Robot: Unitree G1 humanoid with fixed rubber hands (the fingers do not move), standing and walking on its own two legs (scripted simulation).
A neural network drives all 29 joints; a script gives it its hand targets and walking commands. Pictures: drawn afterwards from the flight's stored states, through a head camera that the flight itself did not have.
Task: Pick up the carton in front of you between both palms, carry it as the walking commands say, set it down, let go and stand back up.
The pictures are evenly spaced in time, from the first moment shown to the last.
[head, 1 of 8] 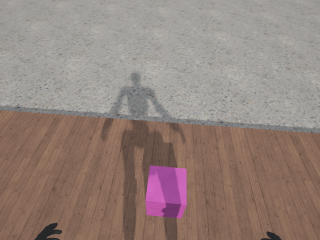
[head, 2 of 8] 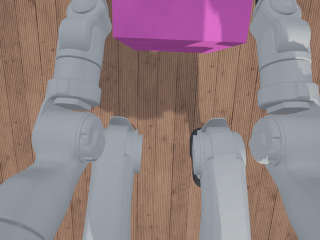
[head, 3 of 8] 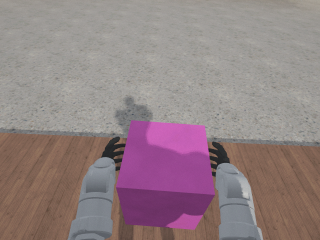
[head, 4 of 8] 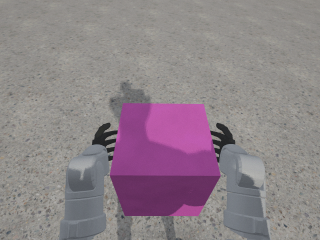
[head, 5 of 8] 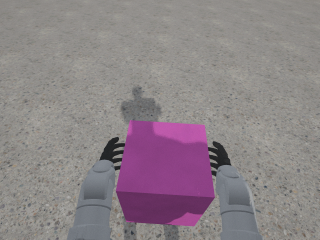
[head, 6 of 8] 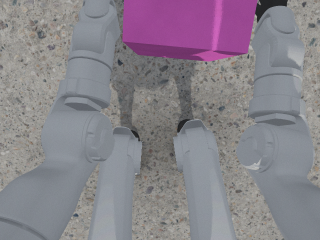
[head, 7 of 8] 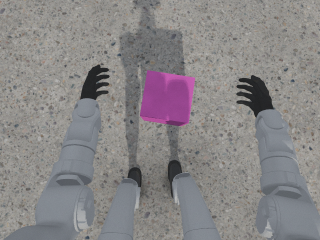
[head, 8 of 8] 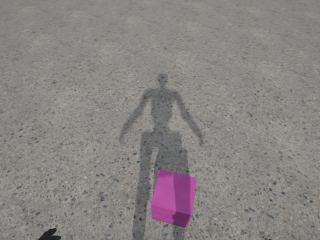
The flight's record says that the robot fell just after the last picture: no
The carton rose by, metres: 0.68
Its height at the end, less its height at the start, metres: -0.12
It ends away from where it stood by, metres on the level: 2.87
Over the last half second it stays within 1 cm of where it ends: yes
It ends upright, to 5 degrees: yes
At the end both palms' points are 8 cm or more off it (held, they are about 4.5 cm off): yes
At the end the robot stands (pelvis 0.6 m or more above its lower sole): yes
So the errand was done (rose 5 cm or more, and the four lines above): yes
